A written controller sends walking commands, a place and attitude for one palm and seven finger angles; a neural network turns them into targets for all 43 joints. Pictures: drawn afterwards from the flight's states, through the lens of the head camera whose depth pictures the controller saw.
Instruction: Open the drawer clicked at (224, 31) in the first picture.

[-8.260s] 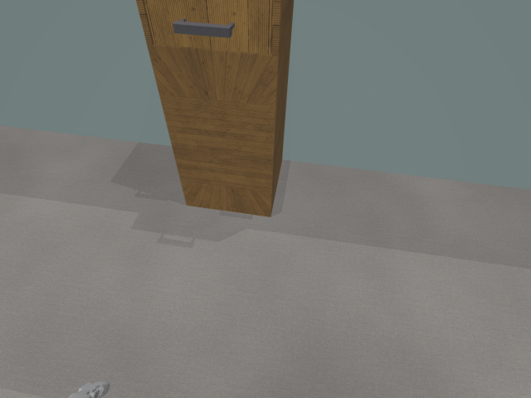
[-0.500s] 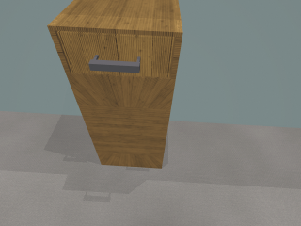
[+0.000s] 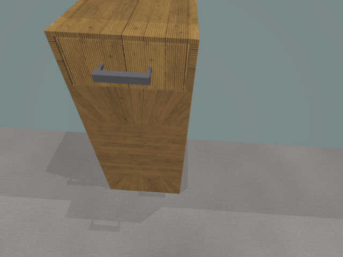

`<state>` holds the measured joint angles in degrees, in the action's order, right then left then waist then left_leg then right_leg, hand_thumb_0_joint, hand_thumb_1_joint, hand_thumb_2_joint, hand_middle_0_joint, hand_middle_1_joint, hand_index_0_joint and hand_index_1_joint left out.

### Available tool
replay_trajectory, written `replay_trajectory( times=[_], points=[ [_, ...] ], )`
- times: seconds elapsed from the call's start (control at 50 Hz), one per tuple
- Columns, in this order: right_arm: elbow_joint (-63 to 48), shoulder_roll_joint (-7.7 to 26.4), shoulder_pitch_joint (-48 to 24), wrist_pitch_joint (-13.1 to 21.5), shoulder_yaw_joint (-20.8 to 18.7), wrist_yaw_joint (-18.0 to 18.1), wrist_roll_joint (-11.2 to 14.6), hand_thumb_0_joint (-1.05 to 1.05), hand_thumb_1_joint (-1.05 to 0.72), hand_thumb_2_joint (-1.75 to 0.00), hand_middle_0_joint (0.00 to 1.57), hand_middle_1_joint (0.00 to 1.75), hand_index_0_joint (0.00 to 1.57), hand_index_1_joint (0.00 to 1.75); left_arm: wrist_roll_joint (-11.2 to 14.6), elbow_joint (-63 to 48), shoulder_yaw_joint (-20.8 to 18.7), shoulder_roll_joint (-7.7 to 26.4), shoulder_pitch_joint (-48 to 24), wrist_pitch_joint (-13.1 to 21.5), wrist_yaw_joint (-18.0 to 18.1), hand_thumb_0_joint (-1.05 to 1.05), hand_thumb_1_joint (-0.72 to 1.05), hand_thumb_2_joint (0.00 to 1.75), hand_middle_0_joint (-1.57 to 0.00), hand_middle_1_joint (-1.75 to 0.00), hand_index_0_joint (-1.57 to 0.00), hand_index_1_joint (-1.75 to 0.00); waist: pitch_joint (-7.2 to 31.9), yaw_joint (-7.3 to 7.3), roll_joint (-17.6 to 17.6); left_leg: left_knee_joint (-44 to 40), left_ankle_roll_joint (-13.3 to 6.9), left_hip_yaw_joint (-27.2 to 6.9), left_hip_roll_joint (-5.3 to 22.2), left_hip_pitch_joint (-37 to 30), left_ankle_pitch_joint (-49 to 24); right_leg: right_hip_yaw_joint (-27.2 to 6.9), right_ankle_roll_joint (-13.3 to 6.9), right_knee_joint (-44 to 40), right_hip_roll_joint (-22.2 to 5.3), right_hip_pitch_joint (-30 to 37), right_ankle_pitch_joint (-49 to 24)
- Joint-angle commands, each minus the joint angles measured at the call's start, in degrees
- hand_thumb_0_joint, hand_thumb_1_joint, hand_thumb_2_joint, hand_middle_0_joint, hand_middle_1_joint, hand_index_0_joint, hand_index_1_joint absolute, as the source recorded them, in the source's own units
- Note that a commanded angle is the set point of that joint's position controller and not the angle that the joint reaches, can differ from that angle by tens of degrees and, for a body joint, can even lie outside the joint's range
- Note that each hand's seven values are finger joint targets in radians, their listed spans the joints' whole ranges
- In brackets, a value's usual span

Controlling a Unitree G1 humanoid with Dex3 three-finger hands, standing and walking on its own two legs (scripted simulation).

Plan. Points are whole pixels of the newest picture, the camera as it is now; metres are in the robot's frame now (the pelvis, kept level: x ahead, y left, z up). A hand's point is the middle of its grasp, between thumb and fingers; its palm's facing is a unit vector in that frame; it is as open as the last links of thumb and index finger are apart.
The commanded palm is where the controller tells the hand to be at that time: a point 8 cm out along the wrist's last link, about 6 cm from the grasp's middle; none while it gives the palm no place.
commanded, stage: look again from close up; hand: left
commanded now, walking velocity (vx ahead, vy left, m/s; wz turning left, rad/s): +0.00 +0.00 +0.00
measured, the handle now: (123, 73) +0.59 +0.19 +0.12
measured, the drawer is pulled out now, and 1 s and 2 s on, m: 0.00 0.00 0.00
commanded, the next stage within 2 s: shuffle to correct the standing spot in 0.68 s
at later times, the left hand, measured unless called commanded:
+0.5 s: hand out of the picture -0.02 +0.14 -0.18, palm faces +0.05 -0.99 -0.14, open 7.4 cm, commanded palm none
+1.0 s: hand out of the picture -0.03 +0.14 -0.18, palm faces +0.10 -0.99 -0.12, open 7.4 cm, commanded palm none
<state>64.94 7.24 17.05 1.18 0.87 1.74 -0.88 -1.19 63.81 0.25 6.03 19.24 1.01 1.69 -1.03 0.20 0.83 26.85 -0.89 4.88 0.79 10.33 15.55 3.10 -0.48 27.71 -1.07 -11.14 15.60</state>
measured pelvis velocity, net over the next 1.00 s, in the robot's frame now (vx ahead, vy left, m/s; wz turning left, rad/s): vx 0.02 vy -0.01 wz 0.02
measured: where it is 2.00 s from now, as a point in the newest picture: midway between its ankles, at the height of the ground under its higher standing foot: outside the picture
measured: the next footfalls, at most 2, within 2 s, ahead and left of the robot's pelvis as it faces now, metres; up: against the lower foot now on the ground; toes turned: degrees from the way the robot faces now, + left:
right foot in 1.38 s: +0.20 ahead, -0.13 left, +0.00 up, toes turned -5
left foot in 1.70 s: +0.12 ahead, +0.10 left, +0.00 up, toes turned +3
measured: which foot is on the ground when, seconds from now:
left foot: down 0.00-1.00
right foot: down 0.00-1.00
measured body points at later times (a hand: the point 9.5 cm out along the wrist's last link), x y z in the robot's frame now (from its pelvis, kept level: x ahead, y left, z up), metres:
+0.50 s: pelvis +0.00 -0.01 +0.00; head +0.00 -0.01 +0.45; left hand -0.02 +0.19 -0.16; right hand -0.01 -0.22 -0.16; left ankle -0.01 +0.11 -0.74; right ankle -0.01 -0.11 -0.74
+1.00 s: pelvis +0.02 -0.01 -0.01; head +0.02 +0.00 +0.44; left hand -0.03 +0.19 -0.17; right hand -0.01 -0.22 -0.16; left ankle -0.01 +0.11 -0.74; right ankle -0.01 -0.11 -0.74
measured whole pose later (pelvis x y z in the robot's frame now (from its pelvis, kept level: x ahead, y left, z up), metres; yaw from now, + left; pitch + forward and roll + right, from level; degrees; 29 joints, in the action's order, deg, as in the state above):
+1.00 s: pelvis +0.02 -0.01 -0.01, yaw +1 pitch +0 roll -1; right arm 65.1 6.3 20.6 0.1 0.3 0.9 -1.7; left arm -1.5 63.2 -1.6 6.4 22.8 0.7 0.8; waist 0.5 1.0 0.9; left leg 32.5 -1.0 3.0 2.2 12.3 20.0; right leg 4.8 -1.8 30.1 0.2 -11.1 18.9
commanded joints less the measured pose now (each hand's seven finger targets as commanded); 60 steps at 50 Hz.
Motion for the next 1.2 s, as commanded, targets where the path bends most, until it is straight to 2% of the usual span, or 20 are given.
replay_trajectory(
  times=[0.0,0.1,0.22,0.34,0.5,0.6,0.76,0.8,0.84,0.92,0.98,1.0,1.04,1.06,1.08,1.1,1.12,1.14,1.16,1.18],
  points=[
    [-1.5,4.2,4.0,0.5,-0.9,0.3,0.2,0.00,-0.90,-0.90,0.20,0.30,0.20,0.30,0.3,-1.2,-0.6,4.9,4.9,0.6,0.4,0.00,0.90,0.90,-0.20,-0.30,-0.20,-0.30,-3.5,0.03,0.4,-5.2,-1.3,-5.2,5.0,2.3,-6.8,-6.0,-1.8,-5.6,-5.2,-1.5,-9.0],
    [-1.2,4.0,4.4,0.7,-0.9,0.3,0.2,0.00,-0.90,-0.90,0.20,0.30,0.20,0.30,0.4,-1.4,-0.8,5.1,4.9,0.7,0.4,0.00,0.90,0.90,-0.20,-0.30,-0.20,-0.30,-2.3,0.17,-0.6,-5.1,-1.2,-5.0,5.2,1.9,-8.3,-5.7,-2.0,-5.4,-5.2,-0.2,-10.5],
    [-1.0,3.7,4.3,0.4,-0.9,0.3,0.2,0.00,-0.90,-0.90,0.20,0.30,0.20,0.30,0.3,-1.3,-0.7,5.1,5.0,0.6,0.4,0.00,0.90,0.90,-0.20,-0.30,-0.20,-0.30,-4.1,0.21,0.2,-5.4,-1.0,-5.1,5.1,2.4,-6.8,-5.8,-2.0,-6.3,-5.0,-1.0,-8.8],
    [-0.8,3.8,4.7,0.5,-0.8,0.4,0.2,0.00,-0.90,-0.90,0.20,0.30,0.20,0.30,0.4,-1.4,-0.8,5.0,5.1,0.7,0.5,0.00,0.90,0.90,-0.20,-0.30,-0.20,-0.30,-3.0,0.17,-0.5,-5.5,-0.9,-5.3,5.2,1.8,-8.3,-5.5,-2.0,-6.2,-5.0,-0.3,-10.0],
    [-0.7,3.5,4.9,0.4,-0.8,0.4,0.1,0.00,-0.90,-0.90,0.20,0.30,0.20,0.30,0.4,-1.2,-0.8,4.8,5.0,0.7,0.5,0.00,0.90,0.90,-0.20,-0.30,-0.20,-0.30,-4.9,0.16,-0.6,-6.4,-0.6,-5.4,5.1,2.6,-6.7,-5.7,-2.1,-7.1,-4.8,-1.2,-7.6],
    [-0.6,3.5,5.1,0.5,-0.7,0.4,0.1,0.00,-0.90,-0.90,0.20,0.30,0.20,0.30,0.4,-1.2,-0.8,4.8,5.5,0.8,0.4,0.00,0.90,0.90,-0.20,-0.30,-0.20,-0.30,-3.4,0.31,-0.3,-6.2,-0.7,-5.3,5.1,2.0,-7.6,-5.5,-2.1,-7.1,-5.0,0.0,-8.8],
    [-0.7,3.4,5.2,0.5,-0.7,0.5,0.1,0.00,-0.90,-0.90,0.20,0.30,0.20,0.30,0.4,-1.1,-0.8,4.6,5.7,0.8,0.4,0.00,0.90,0.90,-0.20,-0.30,-0.20,-0.30,-4.7,0.29,-0.6,-6.5,-0.6,-5.6,5.1,2.5,-7.2,-5.3,-2.0,-7.5,-4.8,-0.8,-7.6],
    [-0.4,3.6,6.0,0.1,-0.9,0.3,-0.1,0.00,-0.90,-0.90,0.20,0.30,0.20,0.30,0.2,-0.9,-1.2,4.9,6.3,0.5,0.2,0.00,0.90,0.90,-0.20,-0.30,-0.20,-0.30,-4.6,0.48,-0.4,-5.9,-0.9,-5.0,4.4,3.5,1.5,-5.5,-2.6,-7.2,-4.7,-1.1,2.4],
    [-0.8,3.8,5.9,-0.4,-1.4,-0.1,-0.4,0.00,-0.90,-0.90,0.20,0.30,0.20,0.30,-0.1,-1.2,-1.7,5.3,6.7,0.1,-0.1,0.00,0.90,0.90,-0.20,-0.30,-0.20,-0.30,-6.9,0.73,0.7,-4.9,-1.3,-4.7,3.7,6.0,9.0,-6.9,-3.2,-8.3,-4.9,-3.4,12.6],
    [-2.2,2.8,5.8,-0.5,-1.7,-0.5,-0.6,0.00,-0.90,-0.90,0.20,0.30,0.20,0.30,-0.2,-1.6,-2.8,6.6,8.4,-0.1,-0.5,0.00,0.90,0.90,-0.20,-0.30,-0.20,-0.30,-9.1,1.30,4.9,1.7,-1.4,-2.1,1.3,11.3,11.1,-11.7,-5.3,-11.3,-7.2,-3.5,22.3],
    [-3.2,1.8,5.9,0.0,-1.7,-0.7,-0.7,0.00,-0.90,-0.90,0.20,0.30,0.20,0.30,0.0,-1.8,-3.6,7.3,9.7,0.2,-0.4,0.00,0.90,0.90,-0.20,-0.30,-0.20,-0.30,-9.2,1.03,5.5,8.0,-1.4,0.3,0.9,12.1,7.9,-15.3,-8.0,-13.4,-10.7,-3.8,22.8],
    [-3.2,1.5,6.6,0.3,-1.7,-0.8,-0.7,0.00,-0.90,-0.90,0.20,0.30,0.20,0.30,0.0,-1.9,-3.8,7.3,9.1,0.4,-0.4,0.00,0.90,0.90,-0.20,-0.30,-0.20,-0.30,-8.8,0.44,4.9,6.9,-1.5,0.3,1.1,10.5,7.2,-14.2,-8.2,-12.3,-10.7,-4.6,20.6],
    [-2.0,1.9,10.5,1.0,-1.6,-0.7,-0.5,0.00,-0.90,-0.90,0.20,0.30,0.20,0.30,-0.2,-2.5,-3.5,5.8,7.2,0.5,-0.7,0.00,0.90,0.90,-0.20,-0.30,-0.20,-0.30,-9.0,-1.59,-0.9,0.2,-2.2,-2.2,2.4,3.9,5.0,-8.2,-7.0,-4.7,-6.7,-8.9,14.1],
    [-0.5,3.8,13.8,1.6,-1.9,-0.4,-0.5,0.00,-0.90,-0.90,0.20,0.30,0.20,0.30,-0.2,-2.8,-3.2,4.2,6.5,0.7,-1.0,0.00,0.90,0.90,-0.20,-0.30,-0.20,-0.30,-8.0,-2.45,-8.2,-4.4,-4.1,-9.2,7.1,-1.3,1.4,-3.1,-5.1,4.0,-2.4,-13.0,9.5],
    [1.2,6.8,18.6,2.0,-2.7,0.2,-0.8,0.00,-0.90,-0.90,0.20,0.30,0.20,0.30,-0.4,-3.7,-2.7,2.4,4.7,1.2,-1.2,0.00,0.90,0.90,-0.20,-0.30,-0.20,-0.30,-6.5,-3.96,-16.6,-9.4,-8.2,-19.4,15.1,-8.0,-4.5,3.7,-3.1,16.4,1.2,-20.0,8.7],
    [2.2,7.3,21.9,2.1,-2.7,0.7,-1.0,0.00,-0.90,-0.90,0.20,0.30,0.20,0.30,-0.7,-5.4,-2.4,2.8,0.4,1.6,-1.1,0.00,0.90,0.90,-0.20,-0.30,-0.20,-0.30,-8.9,-5.68,-18.3,-12.0,-12.5,-25.4,19.3,-12.9,-16.3,3.3,-2.7,26.6,1.8,-29.2,16.6],
    [2.6,6.5,23.2,2.3,-2.2,1.1,-1.0,0.00,-0.90,-0.90,0.20,0.30,0.20,0.30,-0.9,-6.2,-2.7,3.8,-1.8,1.9,-1.0,0.00,0.90,0.90,-0.20,-0.30,-0.20,-0.30,-9.3,-5.71,-14.8,-10.6,-14.8,-25.8,21.1,-14.7,-27.3,0.8,-2.9,33.0,-0.4,-32.5,17.0],
    [2.0,5.2,21.4,2.6,-1.8,1.2,-0.9,0.00,-0.90,-0.90,0.20,0.30,0.20,0.30,-0.6,-6.1,-3.0,3.5,-2.2,2.0,-1.1,0.00,0.90,0.90,-0.20,-0.30,-0.20,-0.30,-8.9,-4.64,-9.3,-9.5,-15.1,-22.6,21.1,-13.1,-34.2,-0.6,-2.8,35.0,-2.2,-32.3,15.4],
    [1.2,4.8,18.8,2.8,-1.5,1.3,-1.0,0.00,-0.90,-0.90,0.20,0.30,0.20,0.30,-0.4,-6.1,-2.9,2.8,-2.8,1.9,-1.3,0.00,0.90,0.90,-0.20,-0.30,-0.20,-0.30,-8.9,-3.67,-6.0,-8.7,-14.3,-19.5,20.0,-10.9,-39.8,-1.1,-2.3,34.0,-3.2,-30.2,14.2],
    [0.4,5.5,16.6,2.8,-1.4,1.5,-1.1,0.00,-0.90,-0.90,0.20,0.30,0.20,0.30,-0.1,-6.1,-2.6,1.7,-2.9,1.6,-1.5,0.00,0.90,0.90,-0.20,-0.30,-0.20,-0.30,-8.4,-2.70,-4.8,-8.6,-12.8,-16.3,18.6,-8.8,-42.7,-0.9,-1.8,31.1,-3.6,-26.9,13.1]
  ],
)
